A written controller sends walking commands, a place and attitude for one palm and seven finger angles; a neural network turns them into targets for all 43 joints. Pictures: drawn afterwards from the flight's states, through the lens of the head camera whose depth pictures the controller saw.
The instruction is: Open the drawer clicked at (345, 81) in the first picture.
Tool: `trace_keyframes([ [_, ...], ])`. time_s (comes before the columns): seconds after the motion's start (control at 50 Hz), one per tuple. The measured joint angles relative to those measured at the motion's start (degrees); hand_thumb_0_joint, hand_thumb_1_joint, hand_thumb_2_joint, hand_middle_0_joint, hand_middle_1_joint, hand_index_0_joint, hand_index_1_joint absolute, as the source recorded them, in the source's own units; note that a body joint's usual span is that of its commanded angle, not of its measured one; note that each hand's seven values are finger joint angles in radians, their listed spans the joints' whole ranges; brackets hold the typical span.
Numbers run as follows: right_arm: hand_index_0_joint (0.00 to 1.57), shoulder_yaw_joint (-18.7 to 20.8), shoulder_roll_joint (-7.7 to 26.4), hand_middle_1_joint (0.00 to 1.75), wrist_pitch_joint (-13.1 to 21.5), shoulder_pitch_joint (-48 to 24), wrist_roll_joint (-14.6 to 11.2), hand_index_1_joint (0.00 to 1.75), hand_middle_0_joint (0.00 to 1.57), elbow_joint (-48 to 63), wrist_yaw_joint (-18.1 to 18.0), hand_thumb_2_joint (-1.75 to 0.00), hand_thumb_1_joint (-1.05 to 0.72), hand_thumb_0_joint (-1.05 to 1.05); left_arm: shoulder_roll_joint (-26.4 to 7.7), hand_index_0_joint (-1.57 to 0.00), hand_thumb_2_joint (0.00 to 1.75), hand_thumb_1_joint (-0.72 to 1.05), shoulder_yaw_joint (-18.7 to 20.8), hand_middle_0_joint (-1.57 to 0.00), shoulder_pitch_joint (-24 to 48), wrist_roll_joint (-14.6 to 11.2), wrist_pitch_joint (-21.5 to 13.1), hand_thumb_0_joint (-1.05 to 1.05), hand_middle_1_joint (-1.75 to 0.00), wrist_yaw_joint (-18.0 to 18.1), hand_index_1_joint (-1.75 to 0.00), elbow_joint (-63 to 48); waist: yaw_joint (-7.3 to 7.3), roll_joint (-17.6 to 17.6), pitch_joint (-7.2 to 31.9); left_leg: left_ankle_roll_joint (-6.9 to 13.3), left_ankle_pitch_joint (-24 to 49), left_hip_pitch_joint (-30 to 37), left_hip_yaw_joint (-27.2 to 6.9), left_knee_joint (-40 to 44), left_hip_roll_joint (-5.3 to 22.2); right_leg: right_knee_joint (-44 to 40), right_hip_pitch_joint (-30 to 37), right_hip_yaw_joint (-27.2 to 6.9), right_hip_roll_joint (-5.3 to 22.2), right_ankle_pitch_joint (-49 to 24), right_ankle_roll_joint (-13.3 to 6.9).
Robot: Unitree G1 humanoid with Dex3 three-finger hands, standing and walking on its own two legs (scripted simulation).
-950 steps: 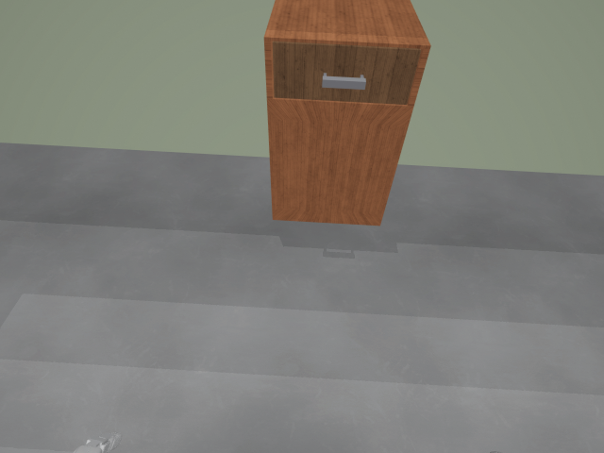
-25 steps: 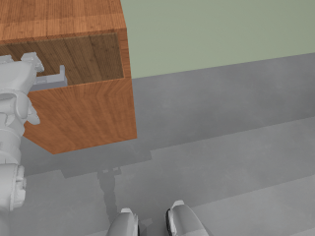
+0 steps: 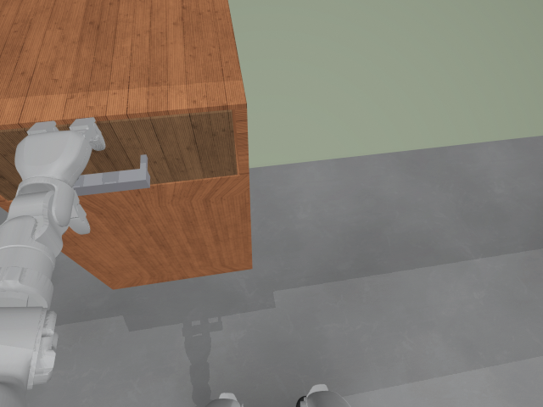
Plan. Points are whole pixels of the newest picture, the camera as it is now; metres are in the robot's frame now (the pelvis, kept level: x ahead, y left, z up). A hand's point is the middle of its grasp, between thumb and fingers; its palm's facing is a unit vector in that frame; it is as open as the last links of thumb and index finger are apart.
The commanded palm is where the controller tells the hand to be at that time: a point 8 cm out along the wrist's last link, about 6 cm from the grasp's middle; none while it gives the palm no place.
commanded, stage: lift the fingers back up to retry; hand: left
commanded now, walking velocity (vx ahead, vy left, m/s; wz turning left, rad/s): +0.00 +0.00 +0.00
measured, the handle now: (109, 172) +0.50 +0.29 -0.03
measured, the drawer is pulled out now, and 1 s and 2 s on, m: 0.00 0.00 0.00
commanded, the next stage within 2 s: re-aim the fingers above the handle in 0.02 s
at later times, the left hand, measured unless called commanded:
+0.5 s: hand (77, 175) +0.45 +0.30 +0.03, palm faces -0.03 +0.00 -1.00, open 13.8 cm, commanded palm +0.43 +0.29 +0.09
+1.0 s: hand (80, 175) +0.45 +0.29 +0.03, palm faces -0.05 +0.00 -1.00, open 13.7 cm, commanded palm +0.44 +0.29 +0.09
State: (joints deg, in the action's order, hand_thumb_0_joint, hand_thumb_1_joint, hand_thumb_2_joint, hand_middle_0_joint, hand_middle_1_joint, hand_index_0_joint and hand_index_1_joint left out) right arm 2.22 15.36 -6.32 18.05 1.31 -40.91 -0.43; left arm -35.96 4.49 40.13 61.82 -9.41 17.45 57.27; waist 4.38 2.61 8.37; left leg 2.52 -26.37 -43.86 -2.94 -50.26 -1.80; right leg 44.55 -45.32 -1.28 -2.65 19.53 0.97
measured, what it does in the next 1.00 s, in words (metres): stands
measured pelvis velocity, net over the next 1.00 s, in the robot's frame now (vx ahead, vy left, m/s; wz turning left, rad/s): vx -0.01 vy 0.00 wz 0.00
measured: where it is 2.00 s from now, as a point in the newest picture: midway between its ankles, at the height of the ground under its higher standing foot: outside the picture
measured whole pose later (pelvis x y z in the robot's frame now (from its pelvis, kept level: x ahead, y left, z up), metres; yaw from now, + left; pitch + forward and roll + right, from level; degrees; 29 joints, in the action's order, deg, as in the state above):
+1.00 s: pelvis -0.01 +0.00 +0.00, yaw +0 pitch +20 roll -2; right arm 2.1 15.5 -6.0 19.3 1.0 -41.3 -0.7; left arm -35.9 3.7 42.8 62.9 -8.7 18.2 60.4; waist 4.8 2.4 8.1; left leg 2.3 -25.4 -44.2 -2.3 -49.8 -1.9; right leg 45.1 -46.3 -1.8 -2.5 18.9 0.8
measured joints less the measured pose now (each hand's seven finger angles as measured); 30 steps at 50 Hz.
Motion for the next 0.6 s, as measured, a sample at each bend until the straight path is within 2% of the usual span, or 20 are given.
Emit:
trace_keyframes([
  [0.18, 0.20, -0.1, -0.3, 0.30, -0.6, -0.5, -0.4, 0.30, 0.20, 0.9, 0.2, -0.90, -0.90, 0.01, 0.7, -0.34, 0.30, -0.49, -0.9, -0.33, 0.5, 0.2, 0.7, 0.00, -1.20, -0.7, -1.20, 0.6, -0.62, 0.0, -0.1, 0.0, 0.5, 1.3, 0.4, 1.3, -0.1, -0.6, 0.9, -0.5, 0.1, -0.3, -0.1],
  [0.44, 0.20, 0.3, 0.3, 0.30, -0.8, 0.9, -0.1, 0.30, 0.20, 0.1, 0.0, -0.90, -0.90, 0.01, -0.1, -0.33, 0.30, -0.49, 1.0, -0.32, 0.2, 0.9, -0.1, 0.00, -1.20, 0.5, -1.20, 0.6, 0.03, -0.1, -0.2, -0.2, 0.6, 0.2, 0.9, 0.6, 0.1, 0.5, -0.6, -0.8, -0.1, -0.3, -0.3],
  [0.6, 0.20, 0.2, 0.5, 0.30, -0.6, 1.4, -0.6, 0.30, 0.20, -0.4, -0.2, -0.90, -0.90, 0.01, -0.2, -0.32, 0.30, -0.49, -0.5, -0.32, 1.5, 0.6, 1.3, 0.00, -1.20, 0.2, -1.20, 2.5, 0.37, -0.2, -0.5, -0.3, 1.0, 0.6, 0.8, 1.2, 0.0, 0.1, -0.2, -0.8, 0.0, -0.7, -0.3],
])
